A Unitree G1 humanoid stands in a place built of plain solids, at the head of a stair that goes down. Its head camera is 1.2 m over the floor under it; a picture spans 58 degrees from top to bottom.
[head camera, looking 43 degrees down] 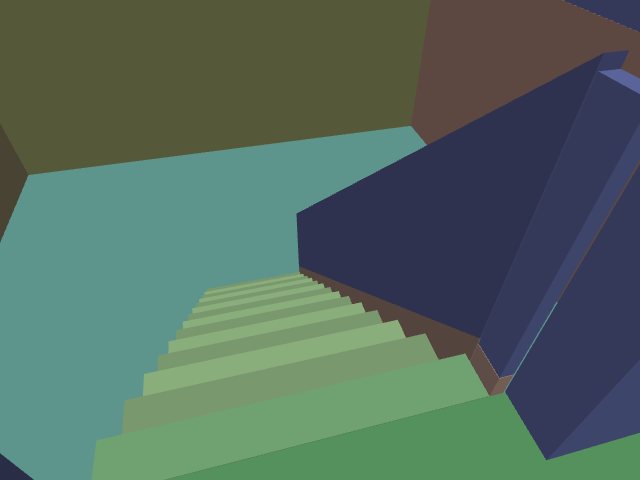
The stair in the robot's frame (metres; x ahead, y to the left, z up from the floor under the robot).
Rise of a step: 0.20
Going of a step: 0.22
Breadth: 1.11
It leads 14 degrees to the left of straight ahead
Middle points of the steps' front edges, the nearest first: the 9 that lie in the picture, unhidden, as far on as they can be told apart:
0.63 0.07 0.00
0.84 0.13 -0.20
1.06 0.18 -0.40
1.27 0.24 -0.61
1.48 0.29 -0.81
1.70 0.35 -1.01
1.91 0.40 -1.22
2.13 0.45 -1.42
2.34 0.51 -1.62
